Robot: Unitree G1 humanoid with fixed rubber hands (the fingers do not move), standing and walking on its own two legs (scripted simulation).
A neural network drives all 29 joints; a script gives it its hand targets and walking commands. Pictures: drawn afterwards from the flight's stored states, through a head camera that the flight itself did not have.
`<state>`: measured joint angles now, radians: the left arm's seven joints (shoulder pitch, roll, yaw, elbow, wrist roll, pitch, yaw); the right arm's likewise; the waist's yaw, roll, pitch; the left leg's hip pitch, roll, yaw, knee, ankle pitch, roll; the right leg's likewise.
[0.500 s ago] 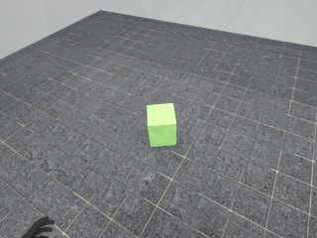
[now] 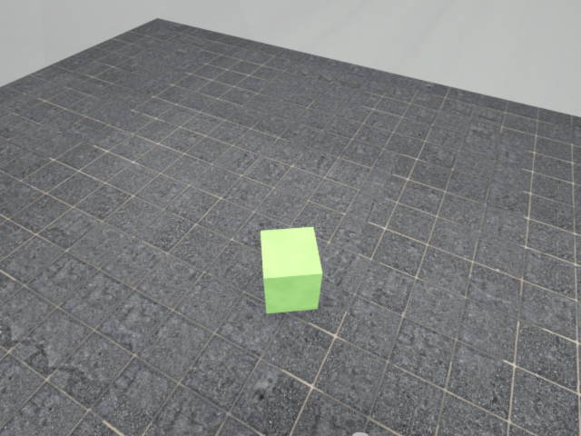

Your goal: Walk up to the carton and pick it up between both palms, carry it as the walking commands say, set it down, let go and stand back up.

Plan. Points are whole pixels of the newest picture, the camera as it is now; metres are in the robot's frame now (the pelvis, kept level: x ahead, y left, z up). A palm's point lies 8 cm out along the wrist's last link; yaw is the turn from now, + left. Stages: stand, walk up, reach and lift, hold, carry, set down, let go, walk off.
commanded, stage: walk up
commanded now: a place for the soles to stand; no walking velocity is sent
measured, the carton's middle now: (289, 270) +0.81 +0.00 -0.64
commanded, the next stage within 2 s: none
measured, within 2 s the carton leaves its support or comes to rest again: neither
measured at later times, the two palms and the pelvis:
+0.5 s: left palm (48, 384) +0.24 +0.38 -0.10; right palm (490, 349) +0.28 -0.30 -0.07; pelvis +0.18 +0.04 -0.01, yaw +0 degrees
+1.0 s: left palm (100, 294) +0.40 +0.36 -0.10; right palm (454, 312) +0.36 -0.29 -0.11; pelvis +0.28 +0.04 -0.02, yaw -1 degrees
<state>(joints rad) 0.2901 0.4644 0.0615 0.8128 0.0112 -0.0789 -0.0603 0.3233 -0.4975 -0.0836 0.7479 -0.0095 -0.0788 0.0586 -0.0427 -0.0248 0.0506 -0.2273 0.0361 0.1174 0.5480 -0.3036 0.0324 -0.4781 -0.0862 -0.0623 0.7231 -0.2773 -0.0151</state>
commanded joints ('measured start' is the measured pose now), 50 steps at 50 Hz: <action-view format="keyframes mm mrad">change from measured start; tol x32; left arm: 1 -6 152 55 -51 2 -18 -3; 50 -157 166 -2 54 -18 34 59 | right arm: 1 -46 -213 -50 -72 8 -1 1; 50 -163 -140 32 125 17 16 -71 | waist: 1 26 174 -5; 5 161 -275 -123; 17 19 -117 -24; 20 -89 346 -63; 36 91 -179 -133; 50 55 50 -62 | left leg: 1 -88 203 -199 -209 -96 164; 7 -571 29 -212 606 -176 2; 18 96 -26 -15 42 40 -9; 20 287 339 -721 -306 -486 163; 32 -112 207 -167 -55 337 150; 37 -357 5 -113 496 -337 2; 50 -136 93 -218 -26 118 21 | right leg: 1 119 40 -45 -118 73 -13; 6 555 -365 693 -456 -304 -294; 11 291 -212 231 -374 102 -244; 17 6 -128 106 -293 -234 -176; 21 -388 55 145 486 -213 -26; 33 216 88 -20 -118 106 -37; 36 397 -267 555 -341 60 -240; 50 230 -36 154 -153 162 -64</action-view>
